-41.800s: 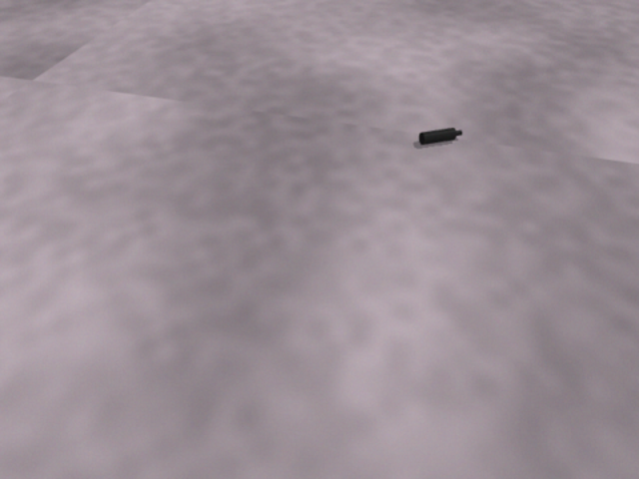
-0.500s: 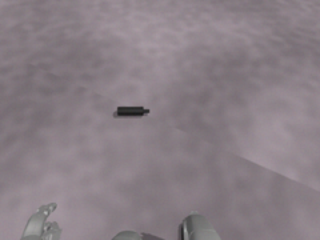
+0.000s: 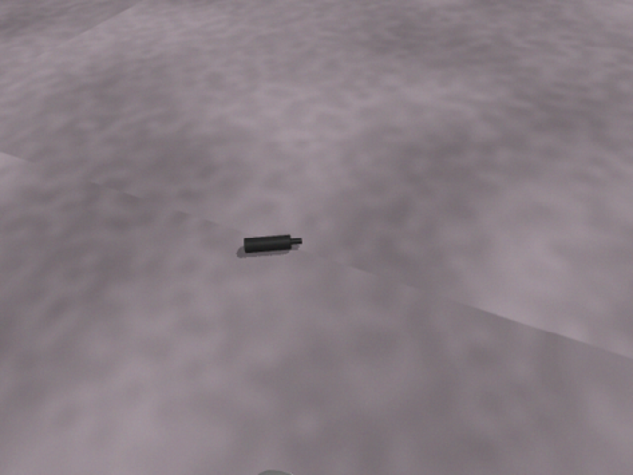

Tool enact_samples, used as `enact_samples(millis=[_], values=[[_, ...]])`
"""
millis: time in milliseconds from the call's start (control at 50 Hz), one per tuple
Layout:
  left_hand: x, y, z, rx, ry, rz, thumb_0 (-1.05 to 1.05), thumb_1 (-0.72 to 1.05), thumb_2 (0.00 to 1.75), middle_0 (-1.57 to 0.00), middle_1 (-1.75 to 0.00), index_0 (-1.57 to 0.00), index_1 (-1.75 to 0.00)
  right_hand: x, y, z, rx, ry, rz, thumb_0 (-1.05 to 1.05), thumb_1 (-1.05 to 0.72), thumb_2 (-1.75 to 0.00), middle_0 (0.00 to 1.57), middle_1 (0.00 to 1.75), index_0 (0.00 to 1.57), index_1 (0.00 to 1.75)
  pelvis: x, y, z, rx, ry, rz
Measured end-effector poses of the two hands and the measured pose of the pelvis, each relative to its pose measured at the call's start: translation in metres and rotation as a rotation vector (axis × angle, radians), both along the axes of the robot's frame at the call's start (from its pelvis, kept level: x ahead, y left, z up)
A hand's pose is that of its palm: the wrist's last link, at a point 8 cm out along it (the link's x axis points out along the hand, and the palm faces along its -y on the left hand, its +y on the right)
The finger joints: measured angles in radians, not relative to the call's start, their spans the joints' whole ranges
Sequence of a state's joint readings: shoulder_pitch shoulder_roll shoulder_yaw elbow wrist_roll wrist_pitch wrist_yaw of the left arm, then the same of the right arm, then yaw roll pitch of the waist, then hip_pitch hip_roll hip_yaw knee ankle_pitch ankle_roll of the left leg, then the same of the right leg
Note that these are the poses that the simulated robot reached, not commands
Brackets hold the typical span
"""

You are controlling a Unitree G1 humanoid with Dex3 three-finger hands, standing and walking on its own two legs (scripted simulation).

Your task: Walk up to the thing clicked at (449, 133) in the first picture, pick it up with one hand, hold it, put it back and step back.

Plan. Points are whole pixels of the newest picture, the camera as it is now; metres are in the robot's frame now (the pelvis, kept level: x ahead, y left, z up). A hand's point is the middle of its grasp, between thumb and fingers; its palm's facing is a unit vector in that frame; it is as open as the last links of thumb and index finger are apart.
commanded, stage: step back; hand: left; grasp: from above
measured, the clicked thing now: (273, 243) +1.07 +0.28 -0.73
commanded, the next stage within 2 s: stand in 0.92 s
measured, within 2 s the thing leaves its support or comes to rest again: neither
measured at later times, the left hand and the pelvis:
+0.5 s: hand out of the picture +0.10 +0.25 -0.15, palm faces +0.03 -0.93 -0.37, open 7.3 cm; pelvis +0.01 -0.02 -0.01, yaw +2 degrees
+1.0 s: hand out of the picture +0.14 +0.27 -0.15, palm faces +0.05 -0.93 -0.36, open 7.3 cm; pelvis +0.06 +0.00 +0.00, yaw +3 degrees
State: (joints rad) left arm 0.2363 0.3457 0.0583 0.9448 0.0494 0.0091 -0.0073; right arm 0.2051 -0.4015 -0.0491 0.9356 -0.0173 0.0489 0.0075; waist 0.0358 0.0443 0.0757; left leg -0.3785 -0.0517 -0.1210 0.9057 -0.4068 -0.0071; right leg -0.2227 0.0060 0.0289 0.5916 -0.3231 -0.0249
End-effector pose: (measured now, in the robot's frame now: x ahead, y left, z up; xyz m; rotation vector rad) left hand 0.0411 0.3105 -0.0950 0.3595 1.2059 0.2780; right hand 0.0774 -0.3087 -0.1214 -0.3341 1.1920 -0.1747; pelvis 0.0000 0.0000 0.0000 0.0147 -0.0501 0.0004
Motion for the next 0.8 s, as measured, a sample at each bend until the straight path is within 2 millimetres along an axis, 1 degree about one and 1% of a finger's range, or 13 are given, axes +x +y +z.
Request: enact_samples(millis=[60, 120, 160, 200, 280, 340, 380, 460, 500, 560, 620, 700, 800], values=[[-0.004, 0.009, 0.0, -0.004, -0.032, 0.007, 0.01, 0.9, 0.9, -0.21, -0.3, -0.21, -0.3, -0.027, 0.002, -0.002, -0.015, 0.066, 0.015, 0.0, -0.91, -0.9, 0.2, 0.3, 0.2, 0.3, -0.007, 0.005, -0.001, -0.01, 0.009, 0.032], [-0.006, 0.021, -0.006, -0.016, -0.052, 0.017, 0.01, 0.9, 0.9, -0.21, -0.3, -0.21, -0.3, -0.045, 0.008, 0.001, -0.036, 0.109, 0.025, 0.0, -0.91, -0.9, 0.2, 0.3, 0.2, 0.3, -0.014, 0.013, -0.004, -0.002, 0.005, 0.06], [-0.009, 0.026, -0.01, -0.024, -0.043, 0.018, 0.01, 0.9, 0.9, -0.21, -0.3, -0.21, -0.3, -0.052, 0.014, 0.005, -0.04, 0.099, 0.017, 0.0, -0.91, -0.9, 0.2, 0.3, 0.2, 0.3, -0.016, 0.016, -0.002, 0.026, -0.006, 0.04], [-0.01, 0.027, -0.012, -0.037, -0.018, 0.015, 0.01, 0.91, 0.9, -0.2, -0.3, -0.21, -0.3, -0.056, 0.018, 0.012, -0.039, 0.073, 0.006, 0.0, -0.91, -0.9, 0.2, 0.3, 0.2, 0.3, -0.014, 0.017, 0.001, 0.012, -0.001, 0.043], [-0.001, 0.025, -0.012, -0.057, -0.016, 0.0, 0.01, 0.91, 0.9, -0.2, -0.3, -0.21, -0.3, -0.058, 0.016, 0.025, -0.051, 0.046, -0.006, 0.0, -0.91, -0.9, 0.2, 0.3, 0.2, 0.3, -0.011, 0.013, 0.006, 0.0, -0.004, 0.038], [0.011, 0.019, -0.012, -0.064, -0.025, -0.017, 0.01, 0.91, 0.9, -0.2, -0.3, -0.2, -0.3, -0.053, 0.007, 0.027, -0.06, 0.034, -0.012, 0.0, -0.91, -0.9, 0.2, 0.3, 0.2, 0.3, -0.006, 0.007, 0.006, -0.004, -0.007, 0.031], [0.021, 0.013, -0.013, -0.064, -0.031, -0.028, 0.01, 0.91, 0.9, -0.2, -0.3, -0.2, -0.3, -0.047, -0.001, 0.025, -0.064, 0.029, -0.016, 0.0, -0.9, -0.9, 0.2, 0.3, 0.2, 0.3, -0.002, 0.001, 0.004, -0.001, -0.007, 0.025], [0.04, -0.005, -0.015, -0.047, -0.059, -0.028, 0.01, 0.91, 0.9, -0.2, -0.3, -0.2, -0.3, -0.028, -0.02, 0.009, -0.058, 0.031, -0.021, 0.0, -0.9, -0.9, 0.2, 0.3, 0.2, 0.3, 0.009, -0.012, -0.006, -0.02, -0.014, 0.025], [0.046, -0.015, -0.014, -0.044, -0.079, -0.025, 0.01, 0.91, 0.9, -0.2, -0.3, -0.2, -0.3, -0.016, -0.023, 0.002, -0.052, 0.036, -0.017, 0.0, -0.91, -0.9, 0.2, 0.3, 0.2, 0.3, 0.014, -0.017, -0.008, -0.037, -0.015, 0.039], [0.051, -0.024, -0.01, -0.051, -0.09, -0.016, 0.01, 0.91, 0.9, -0.2, -0.3, -0.21, -0.3, 0.003, -0.02, -0.002, -0.034, 0.035, 0.005, 0.0, -0.91, -0.9, 0.2, 0.3, 0.2, 0.3, 0.021, -0.019, -0.005, -0.019, -0.008, 0.041], [0.055, -0.026, -0.008, -0.054, -0.093, -0.004, 0.01, 0.9, 0.9, -0.21, -0.3, -0.21, -0.3, 0.019, -0.015, -0.003, -0.019, 0.032, 0.029, 0.0, -0.91, -0.9, 0.2, 0.3, 0.2, 0.3, 0.028, -0.017, -0.003, -0.018, 0.002, 0.052], [0.062, -0.017, -0.013, -0.054, -0.087, 0.014, 0.01, 0.9, 0.9, -0.21, -0.3, -0.21, -0.3, 0.034, -0.006, -0.004, -0.021, 0.038, 0.05, 0.0, -0.91, -0.9, 0.2, 0.3, 0.2, 0.3, 0.036, -0.01, -0.006, -0.021, 0.009, 0.063], [0.075, -0.002, -0.018, -0.056, -0.065, 0.036, 0.01, 0.9, 0.9, -0.21, -0.3, -0.21, -0.3, 0.044, 0.009, 0.001, -0.022, 0.049, 0.039, 0.0, -0.91, -0.9, 0.2, 0.3, 0.2, 0.3, 0.045, -0.002, -0.004, -0.005, 0.014, 0.049]])
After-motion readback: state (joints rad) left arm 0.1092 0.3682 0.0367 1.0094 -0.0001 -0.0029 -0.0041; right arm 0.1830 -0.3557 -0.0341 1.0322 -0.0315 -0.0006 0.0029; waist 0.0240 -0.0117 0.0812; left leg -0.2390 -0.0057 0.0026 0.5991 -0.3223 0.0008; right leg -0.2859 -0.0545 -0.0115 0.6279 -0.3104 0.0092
